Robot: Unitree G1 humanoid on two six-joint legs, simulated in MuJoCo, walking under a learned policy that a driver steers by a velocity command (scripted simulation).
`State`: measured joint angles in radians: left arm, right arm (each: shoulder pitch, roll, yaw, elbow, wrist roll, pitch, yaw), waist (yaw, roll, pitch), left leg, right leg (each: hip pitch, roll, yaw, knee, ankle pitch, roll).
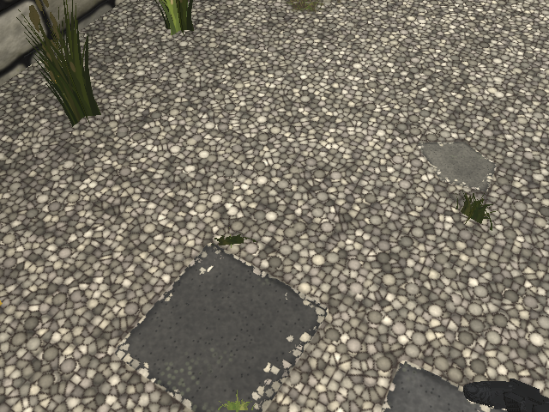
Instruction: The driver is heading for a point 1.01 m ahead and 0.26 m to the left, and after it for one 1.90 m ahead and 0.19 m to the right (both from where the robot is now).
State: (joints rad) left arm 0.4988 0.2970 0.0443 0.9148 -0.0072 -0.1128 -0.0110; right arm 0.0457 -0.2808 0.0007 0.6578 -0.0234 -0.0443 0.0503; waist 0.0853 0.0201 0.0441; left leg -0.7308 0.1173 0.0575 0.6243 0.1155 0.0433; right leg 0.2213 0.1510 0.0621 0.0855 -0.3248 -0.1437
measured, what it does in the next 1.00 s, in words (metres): walks ahead, turning left: left foot, then right foot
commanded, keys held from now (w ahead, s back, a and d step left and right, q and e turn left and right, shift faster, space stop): w+shift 0.30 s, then w+q+shift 0.64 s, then e+shift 0.06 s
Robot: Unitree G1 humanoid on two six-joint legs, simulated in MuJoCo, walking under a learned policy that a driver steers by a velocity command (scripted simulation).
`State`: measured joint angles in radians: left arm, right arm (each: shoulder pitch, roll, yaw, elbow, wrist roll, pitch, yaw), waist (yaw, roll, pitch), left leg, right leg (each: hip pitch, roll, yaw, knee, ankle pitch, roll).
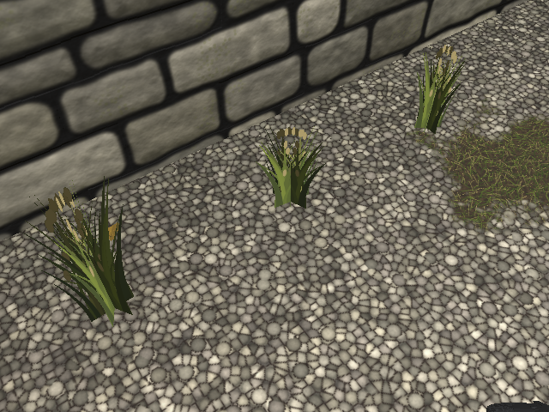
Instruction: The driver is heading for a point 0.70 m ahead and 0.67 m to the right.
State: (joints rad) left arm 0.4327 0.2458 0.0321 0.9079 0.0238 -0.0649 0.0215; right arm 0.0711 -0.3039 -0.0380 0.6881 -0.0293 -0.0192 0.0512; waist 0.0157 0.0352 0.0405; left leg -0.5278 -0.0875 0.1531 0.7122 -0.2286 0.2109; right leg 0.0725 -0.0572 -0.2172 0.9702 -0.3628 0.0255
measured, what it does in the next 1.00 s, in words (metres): walks ahead, turning right: right foot, then left foot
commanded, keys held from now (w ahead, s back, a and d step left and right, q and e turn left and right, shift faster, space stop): e+shift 1.00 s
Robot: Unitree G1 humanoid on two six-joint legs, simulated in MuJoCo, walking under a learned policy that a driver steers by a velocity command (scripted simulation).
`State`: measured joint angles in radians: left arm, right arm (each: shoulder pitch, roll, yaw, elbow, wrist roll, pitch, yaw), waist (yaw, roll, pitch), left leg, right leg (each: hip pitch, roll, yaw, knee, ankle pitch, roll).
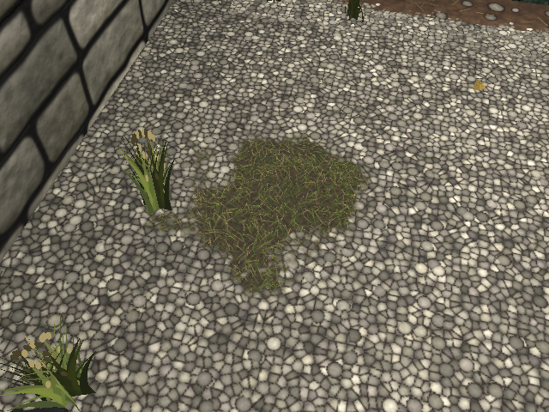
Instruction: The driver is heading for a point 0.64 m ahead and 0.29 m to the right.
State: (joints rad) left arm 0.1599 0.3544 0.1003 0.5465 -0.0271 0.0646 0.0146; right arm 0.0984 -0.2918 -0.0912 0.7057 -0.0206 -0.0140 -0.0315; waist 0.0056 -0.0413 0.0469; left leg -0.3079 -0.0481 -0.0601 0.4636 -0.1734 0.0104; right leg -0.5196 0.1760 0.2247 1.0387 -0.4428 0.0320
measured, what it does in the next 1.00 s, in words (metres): walks ahead, turning right: right foot, then left foot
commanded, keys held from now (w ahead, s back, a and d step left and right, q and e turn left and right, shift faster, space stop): e+shift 0.02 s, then w+e+shift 0.58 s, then w+q+shift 0.34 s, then shift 0.06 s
